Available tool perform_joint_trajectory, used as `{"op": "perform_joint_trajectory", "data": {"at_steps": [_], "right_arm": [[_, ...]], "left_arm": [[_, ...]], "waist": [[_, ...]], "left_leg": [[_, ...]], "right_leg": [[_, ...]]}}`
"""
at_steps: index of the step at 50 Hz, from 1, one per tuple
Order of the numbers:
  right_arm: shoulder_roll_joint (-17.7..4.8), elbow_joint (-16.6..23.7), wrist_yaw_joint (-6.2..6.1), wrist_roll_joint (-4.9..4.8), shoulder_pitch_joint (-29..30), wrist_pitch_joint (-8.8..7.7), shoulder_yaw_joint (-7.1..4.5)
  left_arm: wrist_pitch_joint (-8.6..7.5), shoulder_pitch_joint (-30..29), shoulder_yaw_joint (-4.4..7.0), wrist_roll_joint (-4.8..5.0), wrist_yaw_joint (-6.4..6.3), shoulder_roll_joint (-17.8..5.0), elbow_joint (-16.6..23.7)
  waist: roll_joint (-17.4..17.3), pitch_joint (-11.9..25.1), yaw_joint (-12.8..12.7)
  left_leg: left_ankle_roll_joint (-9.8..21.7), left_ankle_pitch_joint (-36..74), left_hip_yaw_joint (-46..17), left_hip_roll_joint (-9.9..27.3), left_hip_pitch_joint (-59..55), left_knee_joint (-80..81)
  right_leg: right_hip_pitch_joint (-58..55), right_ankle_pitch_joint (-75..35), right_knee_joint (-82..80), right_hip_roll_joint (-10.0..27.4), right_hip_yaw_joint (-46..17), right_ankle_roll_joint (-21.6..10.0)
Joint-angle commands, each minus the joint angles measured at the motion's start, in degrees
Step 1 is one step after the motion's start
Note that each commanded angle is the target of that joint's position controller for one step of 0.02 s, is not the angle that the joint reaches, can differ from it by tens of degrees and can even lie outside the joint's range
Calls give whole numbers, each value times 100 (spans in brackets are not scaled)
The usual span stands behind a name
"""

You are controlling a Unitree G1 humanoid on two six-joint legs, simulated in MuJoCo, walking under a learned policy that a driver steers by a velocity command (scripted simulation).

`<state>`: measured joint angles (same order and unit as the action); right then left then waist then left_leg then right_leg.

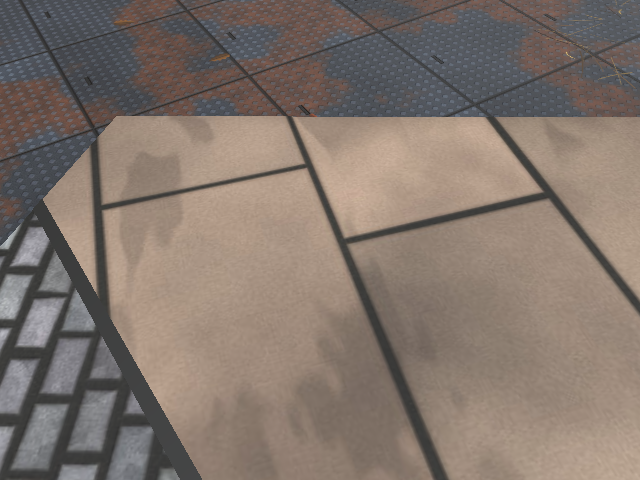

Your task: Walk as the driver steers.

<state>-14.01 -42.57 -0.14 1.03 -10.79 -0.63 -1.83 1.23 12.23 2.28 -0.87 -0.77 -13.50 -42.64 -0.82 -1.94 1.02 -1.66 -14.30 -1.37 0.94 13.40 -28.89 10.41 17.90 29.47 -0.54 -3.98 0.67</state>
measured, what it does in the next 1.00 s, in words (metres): stands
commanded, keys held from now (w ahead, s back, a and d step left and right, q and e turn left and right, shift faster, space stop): no key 0.76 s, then w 0.24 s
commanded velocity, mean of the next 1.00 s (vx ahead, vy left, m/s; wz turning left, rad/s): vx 0.05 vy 0.00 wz -0.01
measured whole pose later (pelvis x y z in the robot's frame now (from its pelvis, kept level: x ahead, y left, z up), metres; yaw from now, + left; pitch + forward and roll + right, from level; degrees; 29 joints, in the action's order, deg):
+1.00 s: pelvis +0.04 +0.02 -0.01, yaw +0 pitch -1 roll +0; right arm -12.7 -58.8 -0.7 -1.5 -17.5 -4.4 -2.2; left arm -1.7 20.1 2.4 1.8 -1.4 -13.9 -58.6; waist 1.8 0.2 -0.1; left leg 2.9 -19.5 1.9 -0.7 13.5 -33.6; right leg 8.9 23.6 33.0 0.8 -4.4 -0.5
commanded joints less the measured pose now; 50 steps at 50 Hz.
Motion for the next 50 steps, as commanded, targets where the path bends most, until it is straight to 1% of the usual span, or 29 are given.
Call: {"op": "perform_joint_trajectory", "data": {"at_steps": [1,7,12,23,38,39,40,41,42,43,44,45,46,47,48,49,50], "right_arm": [[-596,321,-64,-23,119,-56,-169],[-605,76,-116,-38,-10,-39,-185],[-632,-135,-164,-55,-107,-26,-195],[-620,-650,-248,-79,-272,25,-192],[-509,-1309,-286,-97,-396,55,-140],[-439,-1397,-289,-99,-498,63,-120],[-433,-1441,-298,-134,-507,72,-125],[-448,-1428,-305,-162,-458,65,-134],[-444,-1373,-302,-168,-350,23,-128],[-308,-1291,-275,-172,-225,-61,-89],[-209,-1256,-221,-205,-193,-165,-65],[-199,-1233,-158,-241,-188,-269,-61],[-210,-1233,-102,-274,-231,-357,-66],[-166,-1276,-52,-308,-404,-428,-55],[-163,-1449,-23,-312,-836,-477,-76],[-265,-1695,-11,-262,-1338,-494,-137],[-660,-1873,-16,-211,-2024,-513,-255]], "left_arm": [[-153,-94,141,7,-36,-677,288],[-178,-50,103,21,-52,-615,137],[-198,-9,88,37,-47,-560,-52],[-207,115,77,67,-64,-511,-628],[-188,323,21,83,-120,-473,-1314],[-177,433,11,86,-129,-438,-1397],[-156,473,38,125,-146,-513,-1429],[-144,483,78,157,-158,-647,-1415],[-163,532,100,177,-161,-731,-1384],[-221,676,141,199,-142,-874,-1399],[-281,811,194,237,-132,-1022,-1417],[-337,734,227,256,-123,-1094,-1398],[-378,591,213,260,-109,-1027,-1338],[-396,359,193,285,-87,-972,-1265],[-390,56,161,309,-66,-884,-1178],[-396,-115,124,292,-56,-749,-1097],[-446,-228,27,244,-45,-406,-1000]], "waist": [[472,95,-3],[237,62,-21],[146,124,-25],[125,75,-24],[88,-57,-46],[128,68,-50],[210,-21,-77],[350,-232,-115],[481,-501,-176],[751,-662,-248],[1086,-720,-279],[1262,-848,-253],[1201,-906,-157],[1130,-959,20],[1016,-855,288],[680,-679,456],[-418,-360,636]], "left_leg": [[42,633,-89,129,-232,221],[-35,720,-97,142,-259,249],[-57,854,-102,158,-321,246],[-36,946,-79,145,-381,284],[14,854,-19,81,-362,378],[24,306,82,-10,-403,353],[70,-608,246,-175,-254,173],[136,-1497,343,-288,60,-33],[202,-1949,346,-309,441,-234],[218,-1773,435,-326,704,-611],[244,-1391,481,-313,974,-1119],[335,-1130,337,-156,1103,-1524],[461,-1178,238,-34,1062,-1535],[587,-1244,252,8,755,-1015],[666,-952,346,-58,-131,-187],[611,-454,269,-157,-961,214],[840,-977,-1131,644,-1708,909]], "right_leg": [[403,-701,-684,411,-462,-210],[380,-731,-646,339,-419,-224],[302,-924,-599,275,-337,-219],[251,-1103,-603,162,-178,-174],[284,-987,-684,80,-45,-130],[240,-386,-746,37,-11,-156],[331,694,-793,-3,-33,-261],[531,1828,-900,81,-217,-421],[716,2623,-1118,297,-548,-595],[726,3067,-1385,687,-1133,-822],[640,3328,-1741,1137,-1774,-1084],[709,3262,-1949,1498,-2252,-1301],[810,3027,-1982,1606,-2370,-1366],[955,2708,-1854,1525,-2140,-1268],[1299,2278,-1560,1218,-1623,-1033],[1606,1566,-929,784,-1033,-792],[2159,760,710,146,-107,-415]]}}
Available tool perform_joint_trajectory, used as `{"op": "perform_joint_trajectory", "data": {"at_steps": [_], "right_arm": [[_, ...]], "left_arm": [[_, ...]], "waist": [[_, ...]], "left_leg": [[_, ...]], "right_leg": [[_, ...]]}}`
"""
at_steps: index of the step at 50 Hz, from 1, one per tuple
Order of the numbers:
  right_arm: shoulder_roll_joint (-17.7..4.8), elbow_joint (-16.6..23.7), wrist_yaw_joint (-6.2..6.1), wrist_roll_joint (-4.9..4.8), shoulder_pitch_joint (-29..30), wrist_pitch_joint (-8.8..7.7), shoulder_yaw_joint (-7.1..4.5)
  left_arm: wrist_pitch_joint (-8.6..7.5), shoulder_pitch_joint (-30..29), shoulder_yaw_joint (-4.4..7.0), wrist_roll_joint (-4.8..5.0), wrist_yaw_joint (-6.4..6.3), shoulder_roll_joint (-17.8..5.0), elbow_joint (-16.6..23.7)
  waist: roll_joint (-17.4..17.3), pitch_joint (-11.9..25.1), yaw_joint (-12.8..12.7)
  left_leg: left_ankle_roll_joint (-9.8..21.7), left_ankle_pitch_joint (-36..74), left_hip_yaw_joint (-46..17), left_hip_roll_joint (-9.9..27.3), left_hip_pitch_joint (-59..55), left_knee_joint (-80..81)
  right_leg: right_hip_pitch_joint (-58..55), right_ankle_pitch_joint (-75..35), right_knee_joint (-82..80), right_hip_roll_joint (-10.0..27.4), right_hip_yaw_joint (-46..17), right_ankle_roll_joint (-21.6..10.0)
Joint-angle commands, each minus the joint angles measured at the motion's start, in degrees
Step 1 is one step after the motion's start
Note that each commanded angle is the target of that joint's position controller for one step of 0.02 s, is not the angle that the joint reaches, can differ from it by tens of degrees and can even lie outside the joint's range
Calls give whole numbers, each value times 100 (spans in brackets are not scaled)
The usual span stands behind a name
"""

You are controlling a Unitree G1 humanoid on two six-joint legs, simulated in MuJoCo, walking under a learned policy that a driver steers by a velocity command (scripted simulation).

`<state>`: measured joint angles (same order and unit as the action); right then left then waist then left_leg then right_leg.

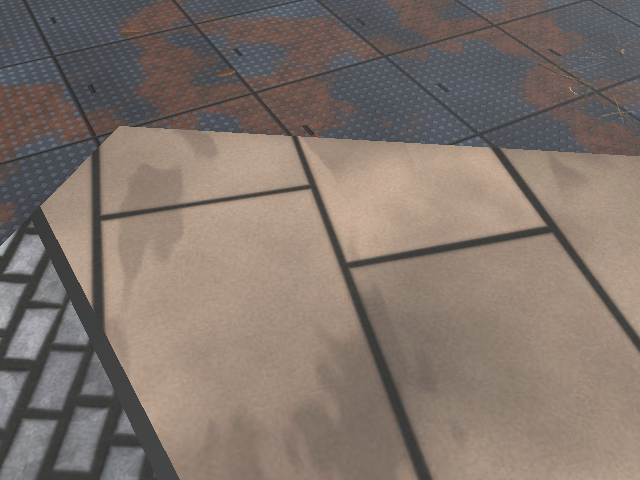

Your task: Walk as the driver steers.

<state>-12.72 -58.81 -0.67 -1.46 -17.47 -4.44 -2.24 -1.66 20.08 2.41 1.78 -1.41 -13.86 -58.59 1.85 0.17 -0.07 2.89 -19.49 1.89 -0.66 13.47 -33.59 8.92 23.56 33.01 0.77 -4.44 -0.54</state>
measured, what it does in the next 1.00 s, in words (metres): walks ahead, turning left: right foot, then left foot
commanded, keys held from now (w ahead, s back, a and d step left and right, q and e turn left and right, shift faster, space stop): w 0.40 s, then no key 0.02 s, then q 0.58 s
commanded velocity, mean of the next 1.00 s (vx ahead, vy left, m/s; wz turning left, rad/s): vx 0.26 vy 0.00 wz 0.22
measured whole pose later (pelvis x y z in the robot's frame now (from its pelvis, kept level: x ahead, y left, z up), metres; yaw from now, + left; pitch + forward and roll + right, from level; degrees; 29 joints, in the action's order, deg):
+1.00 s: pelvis +0.35 -0.01 +0.00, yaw +16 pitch +2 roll -2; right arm -15.8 -41.3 0.5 -0.5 -7.2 1.6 -4.8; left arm 0.2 6.1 4.0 0.1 -1.9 -17.9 -51.4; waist 1.0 -3.8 0.0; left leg 2.8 -12.1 2.3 1.5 20.9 -32.4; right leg 14.2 22.6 36.6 4.6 13.9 1.0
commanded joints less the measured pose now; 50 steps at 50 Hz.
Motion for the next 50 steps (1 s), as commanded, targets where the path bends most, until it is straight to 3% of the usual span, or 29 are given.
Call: {"op": "perform_joint_trajectory", "data": {"at_steps": [1,2,3,4,5,6,7,9,12,15,18,20,21,22,23,24,25,26,27,28,30,33,38,44,47,48,49,50], "right_arm": [[-1518,-336,125,49,-1990,-177,-369],[-1103,-241,142,145,-1597,-242,-214],[-802,-96,139,120,-1166,-280,-130],[-731,3,158,108,-941,-291,-101],[-693,43,172,93,-827,-271,-71],[-506,38,165,117,-877,-229,-6],[-451,-8,147,138,-1024,-189,22],[-482,-45,77,144,-1235,-112,38],[-736,37,-33,161,-1211,-48,10],[-882,-5,-69,107,-1358,-56,-40],[-904,-43,-75,33,-1313,-39,-96],[-1026,11,-68,66,-1158,14,-153],[-1041,43,-66,113,-1054,76,-162],[-950,110,-59,150,-1028,122,-122],[-705,296,-54,267,-1117,115,-17],[165,155,-19,152,-2085,49,199],[-558,78,-26,12,-1714,-37,17],[-772,270,-59,-117,-1131,-53,-77],[-756,310,-125,-86,-859,-29,-97],[-707,320,-172,-21,-785,42,-160],[-497,395,-181,-13,-901,250,-198],[-444,750,-211,31,-590,448,-251],[-543,1291,-93,73,256,525,-268],[-695,1839,116,58,955,599,-321],[-726,1972,211,30,833,599,-365],[-904,1943,182,63,583,576,-442],[-1551,1910,65,87,144,563,-650],[-2145,2000,-13,232,44,552,-740]], "left_arm": [[-272,-1082,6,-11,-18,-265,859],[-364,-1074,64,85,0,-518,865],[-429,-932,65,132,62,-521,798],[-472,-854,66,96,98,-484,702],[-496,-974,110,45,116,-553,717],[-496,-1097,151,-18,149,-595,741],[-487,-1157,144,-32,195,-503,761],[-441,-1420,102,-56,251,-309,855],[-416,-2224,-11,-50,283,-95,1184],[-401,-2666,-40,-9,337,-199,1371],[-423,-2801,-7,4,394,-400,1518],[-449,-2406,101,-8,403,-643,1466],[-448,-1735,214,-32,378,-825,1279],[-439,-828,333,-57,331,-1035,1015],[-428,129,422,-207,259,-1479,833],[-403,214,397,-290,324,-1607,749],[-401,-114,266,-203,339,-1067,838],[-417,-738,178,-158,316,-824,941],[-455,-1128,119,-163,330,-666,967],[-483,-1343,94,-194,343,-555,945],[-529,-1540,80,-334,335,-495,887],[-504,-1637,116,-356,196,-707,824],[-254,-1584,210,-262,-61,-1021,823],[66,-1308,319,-128,-91,-1283,854],[181,-1346,359,-20,-110,-1311,930],[196,-1121,353,-17,-101,-1219,862],[163,-1010,304,-174,-67,-1031,942],[100,-1275,182,-377,-16,-668,1293]], "waist": [[-2153,-331,844],[-1475,-525,570],[-1018,-827,359],[-769,-774,280],[-629,-798,250],[-618,-708,267],[-786,-636,291],[-742,-581,346],[-654,-729,462],[-793,-883,504],[-768,-926,324],[-856,-521,-3],[-923,-83,-375],[-855,495,-787],[-58,1386,-955],[1529,2469,-417],[730,2012,-545],[529,1049,-370],[18,698,-175],[-20,460,-15],[254,357,248],[283,159,374],[208,176,157],[195,110,-79],[245,209,98],[26,361,198],[-916,694,255],[-2210,861,124]], "left_leg": [[1184,-1112,-3959,2068,-2235,2402],[1377,-1294,-4516,2364,-1997,2548],[1230,-1018,-3855,2207,-1872,2467],[1015,-642,-3167,1910,-1871,2463],[860,-46,-2678,1771,-1911,2510],[714,608,-2161,1542,-1873,2562],[682,1244,-1802,1417,-1845,2570],[701,2048,-1309,1264,-1866,2571],[702,2080,-920,1146,-1324,2763],[740,1903,-776,1236,-1028,2954],[637,2420,-692,1489,-1503,2762],[510,4096,-561,1553,-1825,2100],[377,5267,-403,1395,-1795,1209],[164,5531,-326,1100,-1300,19],[-54,3382,-242,643,136,-1817],[-339,-1629,-599,-442,1657,-3825],[-294,-1609,-1275,-190,1764,-4443],[-280,-1217,-1008,61,2021,-4415],[-319,-850,-852,338,1799,-4158],[-354,-632,-799,480,1547,-3872],[-346,-327,-706,589,952,-3636],[-436,7,-602,623,1238,-3088],[-498,880,-366,747,1394,-1732],[-344,315,-5,562,1473,-793],[-82,609,239,319,951,246],[104,1446,137,205,314,862],[484,3665,-913,836,-867,1046],[1755,5776,-3044,2244,-1925,957]], "right_leg": [[3216,628,2007,-506,426,-67],[3629,829,3088,-214,-116,-158],[3899,313,3487,66,-202,-293],[3909,-220,3459,264,-100,-388],[3982,-643,3223,412,-5,-411],[3789,-950,2981,515,93,-392],[3616,-1107,2743,524,224,-325],[3572,-1355,2216,459,458,-147],[3138,-1975,907,289,649,34],[2571,-2436,183,143,739,31],[2461,-2415,-211,153,576,-197],[1773,-2155,-258,-50,685,-395],[913,-2106,-252,-254,797,-526],[-396,-2495,-346,-222,734,-678],[-2278,-3496,-86,1053,-648,-1031],[-3578,-3679,-827,2508,-3156,-2010],[-2717,-3862,-1146,2261,-2938,-1770],[-1775,-4414,-1180,2096,-1761,-1529],[-999,-4927,-1308,1844,-1057,-1352],[-388,-5040,-1472,1638,-542,-1215],[387,-4927,-1785,1434,26,-1170],[688,-4718,-2063,1480,466,-1378],[332,-3568,-2223,1519,877,-1365],[-517,-3342,-1682,1811,940,-1222],[-705,-3639,-894,1772,1105,-841],[-512,-3546,-249,1492,1325,-520],[462,-2590,1143,963,1674,-54],[2516,1294,2816,-106,1588,465]]}}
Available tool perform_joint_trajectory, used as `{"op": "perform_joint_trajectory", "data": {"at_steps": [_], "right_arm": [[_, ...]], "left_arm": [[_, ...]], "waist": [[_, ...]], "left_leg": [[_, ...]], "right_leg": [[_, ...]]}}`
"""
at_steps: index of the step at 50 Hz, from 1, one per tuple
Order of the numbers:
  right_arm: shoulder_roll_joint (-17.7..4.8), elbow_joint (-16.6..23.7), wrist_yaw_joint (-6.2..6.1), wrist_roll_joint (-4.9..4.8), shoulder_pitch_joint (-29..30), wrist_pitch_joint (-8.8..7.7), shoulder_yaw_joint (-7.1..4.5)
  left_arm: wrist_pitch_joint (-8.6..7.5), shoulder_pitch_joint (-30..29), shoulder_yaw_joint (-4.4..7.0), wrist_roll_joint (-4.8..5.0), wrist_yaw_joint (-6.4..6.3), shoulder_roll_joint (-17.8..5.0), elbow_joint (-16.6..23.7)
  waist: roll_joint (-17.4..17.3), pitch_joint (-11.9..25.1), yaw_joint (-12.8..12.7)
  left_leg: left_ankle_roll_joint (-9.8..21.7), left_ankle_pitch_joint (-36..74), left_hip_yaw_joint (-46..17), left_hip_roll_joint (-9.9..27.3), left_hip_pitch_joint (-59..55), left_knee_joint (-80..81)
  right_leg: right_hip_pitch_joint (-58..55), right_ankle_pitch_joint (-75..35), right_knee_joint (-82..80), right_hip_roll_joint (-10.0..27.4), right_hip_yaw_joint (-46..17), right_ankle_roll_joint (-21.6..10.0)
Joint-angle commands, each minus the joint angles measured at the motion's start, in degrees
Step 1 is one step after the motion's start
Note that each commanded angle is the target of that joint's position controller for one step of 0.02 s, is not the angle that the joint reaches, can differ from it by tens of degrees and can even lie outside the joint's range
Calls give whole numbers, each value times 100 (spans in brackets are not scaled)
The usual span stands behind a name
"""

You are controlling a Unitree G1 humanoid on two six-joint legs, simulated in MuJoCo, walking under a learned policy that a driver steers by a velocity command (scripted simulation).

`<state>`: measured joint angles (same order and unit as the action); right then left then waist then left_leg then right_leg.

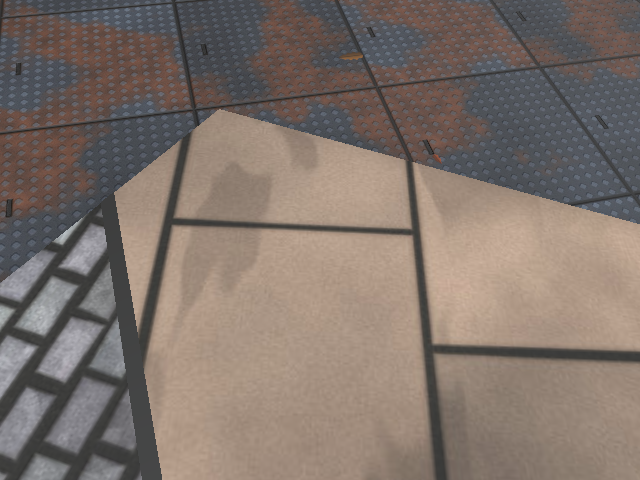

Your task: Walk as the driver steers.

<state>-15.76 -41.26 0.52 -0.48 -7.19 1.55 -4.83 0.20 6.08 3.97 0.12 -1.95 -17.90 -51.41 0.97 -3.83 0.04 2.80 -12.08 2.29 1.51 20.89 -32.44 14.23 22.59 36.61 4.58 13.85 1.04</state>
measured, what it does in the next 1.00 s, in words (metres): steps on the spot, turning left: right foot, then left foot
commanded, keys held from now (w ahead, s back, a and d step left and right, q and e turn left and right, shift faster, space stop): q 0.50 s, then no key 0.12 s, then w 0.38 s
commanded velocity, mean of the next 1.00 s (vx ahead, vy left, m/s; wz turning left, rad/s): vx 0.11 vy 0.00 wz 0.41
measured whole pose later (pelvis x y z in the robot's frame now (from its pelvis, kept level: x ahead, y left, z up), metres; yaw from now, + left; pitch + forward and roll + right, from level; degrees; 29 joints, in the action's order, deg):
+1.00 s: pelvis +0.07 +0.03 +0.02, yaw +24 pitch +1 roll +0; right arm -14.5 -42.1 0.1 -0.3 -20.3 -3.2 -2.4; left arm -3.9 12.9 3.5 1.4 1.8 -18.3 -48.6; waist 2.5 0.4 0.5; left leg 2.2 -15.3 -0.3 -1.5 4.3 -18.4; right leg 28.9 17.8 56.8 4.1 0.7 -1.8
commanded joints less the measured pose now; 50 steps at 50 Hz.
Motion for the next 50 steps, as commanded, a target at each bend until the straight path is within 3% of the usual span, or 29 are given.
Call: {"op": "perform_joint_trajectory", "data": {"at_steps": [1,2,3,4,5,7,10,15,18,21,22,23,24,25,26,27,28,31,34,37,39,41,42,43,44,45,46,48,50], "right_arm": [[-1384,276,-76,175,-1119,-147,-350],[-1262,334,-66,132,-801,-232,-314],[-1152,385,-98,29,-440,-269,-302],[-1009,442,-135,-60,-204,-251,-256],[-976,483,-168,-49,-98,-227,-225],[-1036,520,-195,15,-134,-203,-236],[-1140,526,-249,-8,-246,-174,-268],[-1200,598,-274,14,-135,-82,-270],[-1176,643,-257,6,-66,-46,-250],[-1115,729,-297,-76,143,29,-206],[-941,757,-313,-69,23,48,-153],[-552,709,-294,7,-388,53,-60],[-951,913,-280,-31,-319,-15,-195],[-1367,775,-272,-1,-423,-31,-315],[-1402,637,-271,-19,-491,-3,-362],[-1205,506,-304,-4,-598,60,-333],[-1045,511,-306,13,-602,97,-284],[-742,669,-294,-60,-295,77,-151],[-525,789,-227,-24,-3,21,3],[-538,776,-141,-40,63,-98,65],[-601,640,-114,-58,-169,-198,42],[-595,348,-112,-68,-748,-263,9],[-694,218,-147,-93,-1246,-271,-34],[-1060,115,-202,-43,-1928,-272,-107],[-1657,107,-117,27,-2041,-326,-260],[-1250,174,-72,30,-1789,-450,-163],[-915,199,-59,27,-1522,-538,-55],[-776,247,-39,-1,-1232,-596,0],[-732,253,-59,48,-1247,-608,20]], "left_arm": [[-129,-195,73,-143,97,-459,582],[-130,-278,113,48,124,-575,615],[-118,-213,123,87,80,-538,532],[-96,-250,154,14,20,-621,512],[-73,-222,174,-23,0,-640,507],[-56,-96,151,-3,-3,-508,501],[-45,-227,109,18,-26,-400,547],[-53,-302,115,40,22,-441,597],[-138,-208,140,66,83,-503,623],[-233,321,192,71,160,-550,504],[-228,505,269,12,147,-811,466],[-165,422,322,-69,91,-1152,546],[-159,317,321,-281,127,-1255,594],[-190,-19,244,-250,113,-951,779],[-192,-251,180,-168,92,-681,822],[-186,-320,143,-86,78,-595,863],[-178,-286,117,-14,59,-566,839],[-114,100,96,-35,5,-602,729],[-96,444,133,49,-2,-754,622],[-133,531,187,83,72,-1002,579],[-165,587,197,173,135,-1071,531],[-203,575,118,210,197,-866,494],[-265,483,-4,133,241,-509,519],[-347,230,-181,-46,325,42,716],[-456,-39,-79,69,303,-247,1023],[-509,-136,52,183,294,-714,1006],[-525,-8,93,251,343,-788,926],[-547,86,107,148,373,-712,792],[-568,33,59,89,427,-490,771]], "waist": [[-1152,1862,410],[-830,1570,280],[-531,1299,105],[-433,1127,34],[-517,1107,-70],[-638,1159,-130],[-735,1137,-29],[-981,985,54],[-1100,973,60],[-1061,1011,-246],[-703,1076,-213],[748,1113,116],[1578,819,113],[949,681,167],[674,590,219],[538,559,226],[564,477,159],[717,503,-65],[927,620,-345],[1044,350,-418],[815,246,-274],[625,292,68],[441,577,311],[-800,979,511],[-1632,570,544],[-1072,106,515],[-1059,-167,353],[-896,-305,218],[-729,-183,177]], "left_leg": [[2081,4808,-3147,2115,-2706,929],[1799,4399,-2547,1810,-2510,987],[1418,3731,-2131,1453,-2242,1002],[1210,3314,-2002,1316,-1995,1076],[1157,3265,-1867,1179,-1647,1135],[1162,3218,-1819,1048,-1491,1186],[1152,2772,-1972,999,-1479,1183],[1042,1533,-2407,858,-1001,1243],[968,1542,-2799,812,-1067,1112],[630,1474,-2892,505,-917,731],[345,625,-2651,204,-403,301],[0,-1495,-1646,-617,485,-1085],[-240,-2631,-1193,-919,1331,-2169],[-372,-2242,-1324,-541,1334,-3021],[-449,-1848,-1272,-522,1303,-3320],[-556,-1585,-1214,-519,1316,-3561],[-652,-1398,-1214,-535,1421,-3767],[-786,-1198,-916,-503,1354,-3170],[-768,-1127,-549,-183,998,-1819],[-592,-1377,-105,-156,149,-699],[-372,-780,31,-226,-493,255],[-96,-183,112,-324,-1658,1226],[33,-184,-351,18,-2590,1234],[358,116,-1896,1209,-3507,1406],[1260,-1070,-3569,2163,-3116,2026],[1449,-1793,-3605,2084,-2772,2243],[1246,-2004,-3097,1756,-2674,2344],[991,-1060,-2382,1399,-2583,2527],[907,212,-1776,1176,-2408,2598]], "right_leg": [[2189,1854,3329,-511,-1486,251],[2387,1394,3482,-390,-1662,155],[2471,895,3242,-269,-1715,118],[2464,537,2953,-203,-1751,138],[2132,292,2846,-245,-1724,168],[1853,21,2441,-395,-1696,238],[1699,-147,1609,-491,-1768,352],[1128,-295,722,-624,-1848,366],[862,-200,144,-689,-1882,273],[-41,-1159,-1441,-658,-1739,76],[-708,-1597,-1758,-57,-2124,-133],[-1292,-2610,-1867,1222,-3286,-627],[-750,-3108,-2072,1973,-4408,-1583],[-615,-2973,-2050,1866,-4007,-1674],[-535,-2800,-1944,1435,-3395,-1415],[-594,-2581,-1884,1101,-2977,-1225],[-644,-2780,-1858,1036,-2820,-1255],[-960,-3093,-1871,854,-2366,-1371],[-1161,-722,-2290,880,-2475,-1339],[-609,-22,-2549,951,-2519,-1327],[-342,5,-2478,975,-2503,-1308],[204,-122,-2076,810,-2332,-1110],[746,-157,-1499,595,-2064,-832],[1714,417,410,4,-1325,-375],[3006,1213,1428,-449,-1144,-242],[3330,1002,2232,-64,-1552,-278],[3522,394,2378,101,-1672,-366],[3555,-449,2258,251,-1641,-355],[3306,-1115,2054,251,-1516,-238]]}}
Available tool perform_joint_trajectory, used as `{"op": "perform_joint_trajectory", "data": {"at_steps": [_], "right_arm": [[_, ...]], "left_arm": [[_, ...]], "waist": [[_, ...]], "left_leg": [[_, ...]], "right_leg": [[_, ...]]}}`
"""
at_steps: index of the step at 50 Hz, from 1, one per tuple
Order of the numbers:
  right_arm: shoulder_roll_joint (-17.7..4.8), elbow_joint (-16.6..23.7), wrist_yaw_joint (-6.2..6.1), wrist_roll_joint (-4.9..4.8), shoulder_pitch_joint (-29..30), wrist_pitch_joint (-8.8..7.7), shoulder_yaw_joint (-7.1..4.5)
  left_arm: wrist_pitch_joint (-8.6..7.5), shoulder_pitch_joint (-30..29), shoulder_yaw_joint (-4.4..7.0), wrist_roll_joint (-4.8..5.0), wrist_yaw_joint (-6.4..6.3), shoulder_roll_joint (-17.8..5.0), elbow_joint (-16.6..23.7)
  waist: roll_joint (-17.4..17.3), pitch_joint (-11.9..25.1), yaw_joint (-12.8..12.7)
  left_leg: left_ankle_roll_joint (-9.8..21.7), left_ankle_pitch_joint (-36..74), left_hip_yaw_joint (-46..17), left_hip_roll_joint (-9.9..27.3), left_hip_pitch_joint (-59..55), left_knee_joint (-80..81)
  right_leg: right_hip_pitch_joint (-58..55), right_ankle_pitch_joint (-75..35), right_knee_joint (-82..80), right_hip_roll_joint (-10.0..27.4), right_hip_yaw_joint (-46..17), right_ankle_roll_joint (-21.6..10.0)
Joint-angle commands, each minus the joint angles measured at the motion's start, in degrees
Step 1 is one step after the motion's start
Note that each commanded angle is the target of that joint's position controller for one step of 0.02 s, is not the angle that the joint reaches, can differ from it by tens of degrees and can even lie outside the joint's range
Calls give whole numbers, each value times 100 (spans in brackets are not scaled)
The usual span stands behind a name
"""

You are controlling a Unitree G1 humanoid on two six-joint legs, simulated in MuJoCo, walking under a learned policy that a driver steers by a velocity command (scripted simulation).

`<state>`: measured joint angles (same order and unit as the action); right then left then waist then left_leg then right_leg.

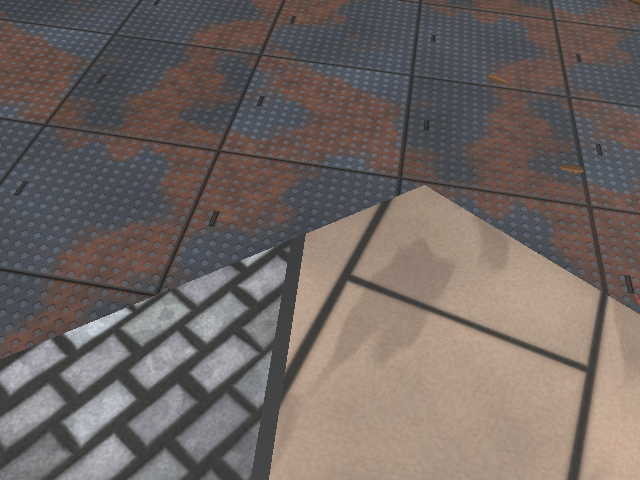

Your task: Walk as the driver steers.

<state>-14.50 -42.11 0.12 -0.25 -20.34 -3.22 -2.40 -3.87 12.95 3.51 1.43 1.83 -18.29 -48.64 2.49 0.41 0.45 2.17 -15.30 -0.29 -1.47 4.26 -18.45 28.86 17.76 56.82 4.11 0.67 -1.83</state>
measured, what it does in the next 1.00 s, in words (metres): walks ahead: right foot, then left foot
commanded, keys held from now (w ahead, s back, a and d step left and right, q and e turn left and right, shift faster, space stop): w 0.54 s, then w+e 0.46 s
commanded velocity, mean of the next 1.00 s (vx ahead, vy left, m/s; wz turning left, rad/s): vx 0.47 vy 0.00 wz -0.14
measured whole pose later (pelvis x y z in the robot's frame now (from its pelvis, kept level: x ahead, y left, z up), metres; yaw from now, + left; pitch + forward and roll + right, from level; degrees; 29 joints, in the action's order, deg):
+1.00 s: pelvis +0.53 -0.01 -0.01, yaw -12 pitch +1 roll +1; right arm -14.5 -42.5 0.9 0.7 -11.3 -6.0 -3.0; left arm -2.1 18.1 3.8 2.1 -0.2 -18.2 -46.1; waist 2.6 -2.0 -0.3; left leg 1.5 -10.3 4.7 0.0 16.0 -24.6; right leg 27.3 20.1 67.1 2.8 -3.2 -0.6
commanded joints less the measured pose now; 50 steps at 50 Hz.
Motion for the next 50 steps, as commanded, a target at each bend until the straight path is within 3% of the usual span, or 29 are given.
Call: {"op": "perform_joint_trajectory", "data": {"at_steps": [1,6,11,13,14,15,16,17,18,19,20,21,22,25,28,32,35,37,39,40,41,42,43,44,45,46,47,49,50], "right_arm": [[-879,318,-30,19,22,-129,-236],[-1067,105,-78,-20,-311,-124,-290],[-1182,-128,-97,-112,-453,-101,-341],[-1293,-160,-114,-80,-391,-43,-372],[-1306,-170,-128,-61,-333,9,-366],[-1198,-161,-156,-25,-388,46,-304],[-794,-8,-157,72,-697,28,-164],[-186,-23,-110,-42,-1324,-101,8],[-854,-9,-71,-204,-667,-199,-130],[-1046,151,-39,-294,-116,-253,-183],[-1004,193,-64,-209,154,-293,-161],[-964,173,-80,-105,248,-276,-192],[-880,135,-66,-100,65,-221,-194],[-647,75,-86,-64,6,-57,-154],[-620,305,-113,38,674,-70,-135],[-438,536,-33,25,1561,-226,-67],[-430,677,85,-38,2090,-311,-52],[-542,758,146,-59,2238,-353,-88],[-723,727,161,-62,2034,-393,-155],[-822,659,147,-73,1720,-413,-207],[-1045,476,106,-61,1018,-428,-328],[-1382,362,48,55,79,-427,-435],[-1882,254,42,133,-347,-351,-555],[-1359,266,73,88,-384,-329,-431],[-967,295,65,57,-39,-319,-314],[-793,307,59,59,288,-303,-252],[-639,272,70,74,557,-297,-212],[-563,218,66,109,836,-345,-210],[-553,178,71,98,805,-384,-229]], "left_arm": [[-161,-703,75,-57,63,-359,512],[-150,-1482,-78,-50,106,-98,843],[-195,-1708,-62,-17,213,-298,1056],[-196,-1343,18,-30,190,-489,1004],[-183,-731,120,-35,142,-656,853],[-155,188,241,-31,73,-886,607],[-118,1059,339,-121,0,-1312,471],[-135,1284,343,-138,75,-1473,365],[-160,993,202,-50,62,-918,393],[-154,578,147,-51,30,-743,445],[-146,206,125,-97,13,-672,514],[-158,-26,86,-168,26,-526,560],[-181,-130,66,-237,24,-459,569],[-284,-146,74,-149,18,-448,463],[-287,113,104,-112,-48,-584,342],[-172,530,131,-32,-141,-727,231],[-68,915,151,17,-181,-796,117],[5,1022,164,36,-218,-796,81],[62,995,206,24,-254,-859,82],[86,928,218,15,-259,-875,94],[105,888,170,-25,-252,-749,120],[99,821,39,-131,-234,-393,297],[5,1571,-137,-71,-227,237,485],[-53,1541,-52,85,-217,-219,429],[-42,1036,88,175,-225,-657,515],[-20,712,103,137,-239,-641,581],[11,532,126,66,-234,-579,634],[155,629,155,71,-195,-375,652],[210,586,141,59,-183,-256,665]], "waist": [[-819,-540,147],[-817,-672,381],[-831,-773,227],[-961,-411,-21],[-984,46,-372],[-910,698,-783],[-12,1581,-893],[1489,2401,-507],[918,1689,-710],[589,807,-612],[32,426,-429],[-73,137,-257],[151,166,-61],[166,-41,103],[-10,-337,-54],[-93,-449,-357],[-37,-477,-557],[65,-442,-514],[236,-323,-325],[317,-173,-117],[221,287,251],[-137,1213,659],[-1735,2078,369],[-1827,2160,473],[-1291,1248,518],[-915,773,413],[-812,383,280],[-986,98,16],[-861,16,23]], "left_leg": [[970,929,-1280,1403,-704,1205],[895,1288,-587,1217,-144,1300],[763,1764,-593,1626,-657,1046],[639,3352,-503,1630,-927,438],[526,4440,-323,1464,-889,-394],[343,4615,-125,1192,-347,-1581],[84,2689,52,736,1311,-3594],[-150,-1771,-558,-287,2848,-5210],[-85,-1739,-966,16,3496,-5773],[-1,-1231,-701,330,3788,-5726],[33,-699,-543,625,3572,-5422],[34,-356,-505,808,3324,-5116],[25,-140,-560,935,2981,-5020],[-124,65,-443,1048,2892,-4568],[-317,908,-384,1105,3444,-3697],[-412,2032,-192,790,3214,-2041],[-443,2196,-147,567,2984,-1401],[-377,1966,-264,484,2879,-1057],[-256,1525,-292,413,2488,-891],[-152,1297,-214,345,2006,-779],[33,1285,-122,315,969,-626],[383,1259,-814,1127,-669,-949],[1195,390,-3230,2563,-2733,-632],[1310,-559,-4194,2662,-2631,-47],[1042,-590,-3245,2435,-1969,23],[894,-78,-2448,2185,-1246,111],[834,398,-1898,1949,-617,296],[775,839,-1147,1715,109,671],[796,1286,-845,1652,264,745]], "right_leg": [[1769,-871,-196,272,-136,136],[942,-1948,-1901,-21,95,336],[658,-1788,-2627,-128,-35,-14],[14,-1413,-2663,-358,144,-205],[-849,-1351,-2716,-561,321,-360],[-2261,-1422,-2617,-534,302,-535],[-4248,-1032,-2531,747,-1368,-1042],[-5320,646,-3577,1810,-4240,-1783],[-4846,1289,-4095,1636,-4272,-1515],[-4016,972,-4173,1494,-3352,-1288],[-3189,361,-4263,1302,-2763,-1169],[-2544,-270,-4406,1066,-2275,-1114],[-2171,-546,-4559,972,-2037,-1160],[-1640,-944,-4976,829,-1422,-1294],[-1719,-1347,-5161,765,-1131,-1311],[-1901,-1663,-5040,494,-784,-1067],[-2177,-1626,-4760,602,-922,-1032],[-2516,-1634,-4455,744,-1154,-945],[-2730,-1835,-4109,878,-1382,-823],[-2719,-2202,-3772,846,-1403,-750],[-2548,-2675,-2936,538,-1213,-590],[-1686,-1908,-1389,162,-976,-378],[492,874,676,-718,-383,18],[1202,1539,1568,-522,-903,51],[1531,1112,1842,-262,-910,44],[1424,646,1745,-29,-755,75],[1271,337,1457,110,-732,104],[764,-7,1126,299,-700,145],[679,-33,1038,317,-649,152]]}}
Velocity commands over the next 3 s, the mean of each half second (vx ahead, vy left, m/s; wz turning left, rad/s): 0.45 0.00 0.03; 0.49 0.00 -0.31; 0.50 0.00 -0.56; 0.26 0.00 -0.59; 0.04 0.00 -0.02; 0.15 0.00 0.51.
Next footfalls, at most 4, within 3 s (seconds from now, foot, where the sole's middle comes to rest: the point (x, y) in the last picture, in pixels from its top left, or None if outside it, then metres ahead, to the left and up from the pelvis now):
0.30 right None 0.33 -0.15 -0.78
0.84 left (275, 428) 0.63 0.08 -0.78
1.34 right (409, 366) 0.79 -0.23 -0.78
1.78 left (388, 261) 1.11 -0.20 -0.78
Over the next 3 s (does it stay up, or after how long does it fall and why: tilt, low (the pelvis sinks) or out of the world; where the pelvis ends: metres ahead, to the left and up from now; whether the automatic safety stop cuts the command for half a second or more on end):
stays up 1.07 -0.27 0.00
